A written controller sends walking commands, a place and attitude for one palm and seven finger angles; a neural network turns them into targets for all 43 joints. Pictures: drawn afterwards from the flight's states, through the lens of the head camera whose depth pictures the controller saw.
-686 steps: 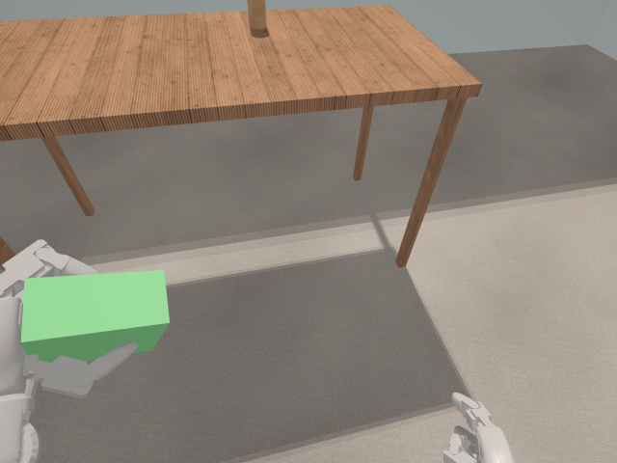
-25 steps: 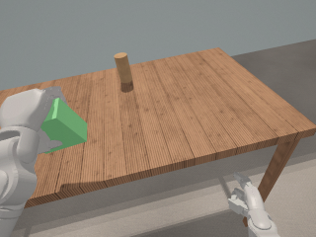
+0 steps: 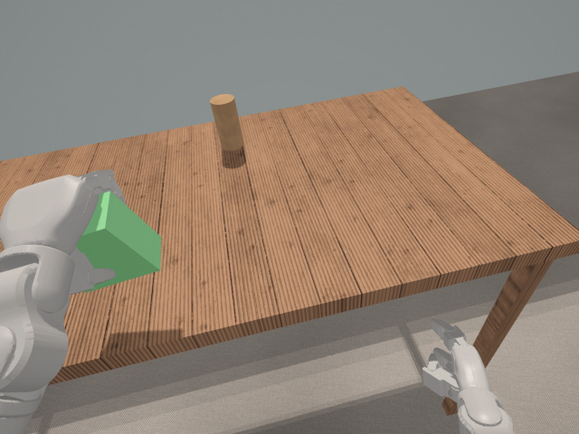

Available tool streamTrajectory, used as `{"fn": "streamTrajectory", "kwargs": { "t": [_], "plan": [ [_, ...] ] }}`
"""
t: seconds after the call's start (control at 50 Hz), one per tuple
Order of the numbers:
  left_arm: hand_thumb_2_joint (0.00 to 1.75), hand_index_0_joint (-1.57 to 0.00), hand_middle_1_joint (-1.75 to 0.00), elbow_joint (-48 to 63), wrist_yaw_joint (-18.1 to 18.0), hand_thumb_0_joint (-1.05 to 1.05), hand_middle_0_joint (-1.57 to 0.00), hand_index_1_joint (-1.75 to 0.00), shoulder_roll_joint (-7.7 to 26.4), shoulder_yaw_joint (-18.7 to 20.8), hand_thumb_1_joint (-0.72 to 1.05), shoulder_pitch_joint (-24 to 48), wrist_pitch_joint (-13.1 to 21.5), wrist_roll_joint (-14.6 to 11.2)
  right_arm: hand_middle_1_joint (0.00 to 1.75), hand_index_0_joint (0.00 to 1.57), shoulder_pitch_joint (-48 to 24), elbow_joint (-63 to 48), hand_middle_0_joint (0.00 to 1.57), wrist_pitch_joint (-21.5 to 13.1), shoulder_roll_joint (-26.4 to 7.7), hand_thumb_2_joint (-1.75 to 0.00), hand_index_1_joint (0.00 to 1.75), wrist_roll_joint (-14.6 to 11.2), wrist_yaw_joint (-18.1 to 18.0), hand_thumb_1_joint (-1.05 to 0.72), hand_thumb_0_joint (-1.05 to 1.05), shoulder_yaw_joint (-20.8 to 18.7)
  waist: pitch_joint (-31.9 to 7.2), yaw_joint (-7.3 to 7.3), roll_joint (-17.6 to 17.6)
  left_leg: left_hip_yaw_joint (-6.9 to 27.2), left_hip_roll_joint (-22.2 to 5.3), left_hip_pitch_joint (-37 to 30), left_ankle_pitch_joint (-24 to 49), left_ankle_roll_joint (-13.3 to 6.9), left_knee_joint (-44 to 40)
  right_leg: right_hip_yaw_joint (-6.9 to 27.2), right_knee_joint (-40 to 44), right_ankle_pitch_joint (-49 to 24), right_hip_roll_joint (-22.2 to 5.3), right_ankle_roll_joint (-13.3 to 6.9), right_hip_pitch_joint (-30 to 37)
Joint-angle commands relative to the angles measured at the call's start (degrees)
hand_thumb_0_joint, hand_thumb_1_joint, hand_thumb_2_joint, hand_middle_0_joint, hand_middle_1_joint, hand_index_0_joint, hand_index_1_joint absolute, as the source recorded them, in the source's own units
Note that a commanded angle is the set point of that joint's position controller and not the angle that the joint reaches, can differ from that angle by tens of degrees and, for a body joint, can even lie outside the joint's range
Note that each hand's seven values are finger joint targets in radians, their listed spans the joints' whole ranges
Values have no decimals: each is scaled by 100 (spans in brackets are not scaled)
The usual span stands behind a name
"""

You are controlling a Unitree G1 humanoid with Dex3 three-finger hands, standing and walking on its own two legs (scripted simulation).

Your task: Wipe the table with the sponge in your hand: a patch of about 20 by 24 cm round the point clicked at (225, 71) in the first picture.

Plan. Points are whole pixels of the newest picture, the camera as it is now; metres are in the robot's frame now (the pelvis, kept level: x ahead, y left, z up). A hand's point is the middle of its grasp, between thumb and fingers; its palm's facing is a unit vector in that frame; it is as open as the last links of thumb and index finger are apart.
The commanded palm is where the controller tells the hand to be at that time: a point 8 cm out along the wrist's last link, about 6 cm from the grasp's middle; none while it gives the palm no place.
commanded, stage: move the sponge above the wiping area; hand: left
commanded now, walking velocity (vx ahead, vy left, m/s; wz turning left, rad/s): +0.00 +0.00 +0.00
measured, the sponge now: (106, 252) +0.25 +0.29 +0.17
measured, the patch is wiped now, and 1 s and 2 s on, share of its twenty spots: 0.00 0.00 0.00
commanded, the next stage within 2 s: none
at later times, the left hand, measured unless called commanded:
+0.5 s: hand (105, 233) +0.26 +0.29 +0.19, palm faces +0.18 -0.06 -0.98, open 9.6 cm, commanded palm +0.21 +0.29 +0.26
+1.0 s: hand (96, 238) +0.27 +0.32 +0.17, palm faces +0.07 -0.02 -1.00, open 9.6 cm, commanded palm +0.22 +0.31 +0.24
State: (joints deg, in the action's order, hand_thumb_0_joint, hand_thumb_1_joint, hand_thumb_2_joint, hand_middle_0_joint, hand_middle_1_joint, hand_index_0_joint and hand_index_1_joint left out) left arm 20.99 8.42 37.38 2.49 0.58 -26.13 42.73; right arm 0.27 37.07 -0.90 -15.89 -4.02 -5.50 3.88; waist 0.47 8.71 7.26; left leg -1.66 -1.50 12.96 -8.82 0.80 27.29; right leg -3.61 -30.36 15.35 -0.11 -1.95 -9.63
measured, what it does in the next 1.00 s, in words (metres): stands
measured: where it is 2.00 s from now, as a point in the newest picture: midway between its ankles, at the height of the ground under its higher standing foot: outside the picture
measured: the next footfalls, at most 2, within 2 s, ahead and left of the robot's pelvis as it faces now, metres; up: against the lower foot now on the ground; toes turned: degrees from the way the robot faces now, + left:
none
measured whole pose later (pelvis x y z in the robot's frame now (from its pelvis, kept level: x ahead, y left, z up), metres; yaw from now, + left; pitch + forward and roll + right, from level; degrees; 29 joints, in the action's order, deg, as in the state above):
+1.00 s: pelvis +0.01 +0.00 +0.00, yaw +1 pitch -4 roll +0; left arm 5.4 10.4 37.7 1.5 5.9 -20.0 47.1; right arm 1.4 38.3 -2.0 -15.7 -3.3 -5.6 4.0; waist 1.1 7.9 7.0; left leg -0.5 -1.7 13.6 -9.5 1.0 27.4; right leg -4.6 -28.9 15.6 0.3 -2.3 -9.1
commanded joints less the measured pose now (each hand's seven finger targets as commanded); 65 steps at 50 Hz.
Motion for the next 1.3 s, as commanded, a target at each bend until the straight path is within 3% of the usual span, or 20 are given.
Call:
{"fn": "streamTrajectory", "kwargs": {
  "t": [0.0,0.06,0.18,0.26,0.28,0.46,0.48,0.56,0.58,0.72,0.76,0.86,0.92,0.96,1.02,1.06,1.1,1.16,1.2,1.28],
  "plan": [
    [130,-120,-160,734,-329,0,-120,-160,1524,909,10,1969,85,344,30,20,-1639,-1067,20,-419,-347,-90,30,59,-34,-90,0,-116,-1104,22,-242,311,184,-623,21,-85,-339,584,853,83,-139,-112,-302],
    [130,-120,-160,852,-322,0,-120,-160,1715,1069,10,1976,67,388,30,20,-1888,-1126,20,-446,-329,-90,30,48,-38,-90,0,-94,-1142,104,-38,378,211,-621,20,-65,-366,792,833,69,-85,-216,-185],
    [130,-120,-160,565,-280,0,-120,-160,1278,649,10,2139,72,380,30,20,-1751,-1051,20,-422,-300,-90,30,37,-37,-90,0,-82,-974,12,-151,361,183,-537,-214,-73,-481,523,852,166,-115,-136,-295],
    [130,-120,-160,468,-282,0,-120,-160,1503,793,10,2197,99,482,30,20,-1804,-1065,20,-449,-319,-90,30,11,-63,-90,0,-101,-1132,62,-171,432,211,-556,-361,-66,-542,634,824,256,-34,-194,-193],
    [130,-120,-160,455,-273,0,-120,-160,1197,461,10,2388,105,516,30,20,-1763,-1054,20,-450,-292,-90,30,19,-62,-90,0,-74,-1167,4,-74,355,226,-568,-302,-76,-513,493,796,192,-92,-151,-234],
    [130,-120,-160,-16,-314,0,-120,-160,1589,802,10,2506,60,658,30,20,-1701,-980,20,-414,-364,-90,30,33,-40,-90,0,-101,-1095,50,-268,403,234,-514,-252,-75,-529,616,856,195,-1,-211,-205],
    [130,-120,-160,40,-307,0,-120,-160,1315,541,10,2645,72,646,30,20,-1686,-1006,20,-419,-327,-90,30,32,-37,-90,0,-80,-1185,25,-171,339,238,-540,-167,-89,-494,494,833,137,-69,-166,-195],
    [130,-120,-160,-214,-251,0,-120,-160,1464,615,10,2640,62,709,30,20,-1689,-984,20,-432,-360,-90,30,24,-40,-90,0,-102,-1110,13,-170,351,257,-552,-194,-93,-448,628,880,163,-25,-204,-253],
    [130,-120,-160,-171,-222,0,-120,-160,1245,400,10,2675,79,689,30,20,-1630,-1016,20,-439,-333,-90,30,36,-35,-90,0,-86,-1222,-4,-242,322,261,-548,-106,-109,-415,492,844,90,-90,-154,-206],
    [130,-120,-160,-519,-38,0,-120,-160,1533,524,10,2663,180,793,30,20,-1428,-928,20,-411,-405,-90,30,76,-17,-90,0,-112,-1164,-61,-217,290,289,-544,98,-149,-292,493,898,-56,-109,-121,-259],
    [130,-120,-160,-467,-40,0,-120,-160,1887,907,10,2583,291,770,30,20,-1485,-970,20,-446,-413,-90,30,75,-39,-90,0,-126,-1236,-13,-174,356,283,-604,132,-147,-243,713,907,-71,-65,-199,-191],
    [130,-120,-160,-557,-63,0,-120,-160,1949,1092,10,2408,550,672,30,20,-1409,-943,20,-450,-416,-90,30,80,-50,-90,0,-154,-1202,-39,-240,342,274,-666,326,-159,-137,782,961,-307,-92,-189,-184],
    [130,-120,-160,-593,-82,0,-120,-160,1717,930,10,2274,657,623,30,20,-1183,-904,20,-437,-436,-90,30,113,-41,-90,0,-186,-1306,-87,-321,279,249,-728,544,-175,-121,528,898,-677,-148,-110,-123],
    [130,-120,-160,-288,-94,0,-120,-160,1792,1061,10,2139,694,579,30,20,-1382,-1013,20,-476,-400,-90,30,86,-38,-90,0,-176,-1314,-48,-198,336,271,-774,609,-169,-92,736,873,-809,-110,-181,-38],
    [130,-120,-160,-170,-128,0,-120,-160,1613,966,10,1868,755,552,30,20,-1175,-987,20,-432,-410,-90,30,125,2,-90,0,-200,-1344,-61,-248,300,237,-762,737,-175,-135,462,824,-971,-152,-105,-14],
    [130,-120,-160,-57,-175,0,-120,-160,1870,1306,10,1612,730,532,30,20,-1356,-1041,20,-451,-405,-90,30,102,-1,-90,0,-195,-1262,18,-220,359,241,-753,721,-166,-134,671,832,-958,-89,-185,11],
    [130,-120,-160,7,-219,0,-120,-160,1588,1096,10,1547,741,504,30,20,-1183,-1001,20,-425,-389,-90,30,130,21,-90,0,-208,-1321,-38,-251,291,215,-769,809,-166,-136,458,817,-1043,-151,-101,-1],
    [130,-120,-160,-129,-284,0,-120,-160,1835,1337,10,1561,662,512,30,20,-1367,-1002,20,-410,-429,-90,30,98,-14,-90,0,-196,-1106,-13,-295,359,222,-694,563,-142,-199,649,888,-754,-75,-177,-71],
    [130,-120,-160,-196,-300,0,-120,-160,1471,901,10,1885,685,555,30,20,-1180,-963,20,-394,-398,-90,30,99,-20,-90,0,-187,-1089,-107,-190,338,222,-682,485,-143,-294,356,917,-576,-105,-101,-137],
    [130,-120,-160,-153,-286,0,-120,-160,1323,593,10,2314,725,681,30,20,-1252,-968,20,-458,-382,-90,30,107,-74,-90,0,-187,-1237,-127,18,354,248,-808,322,-164,-357,331,925,-399,-63,-160,-153]
  ]
}}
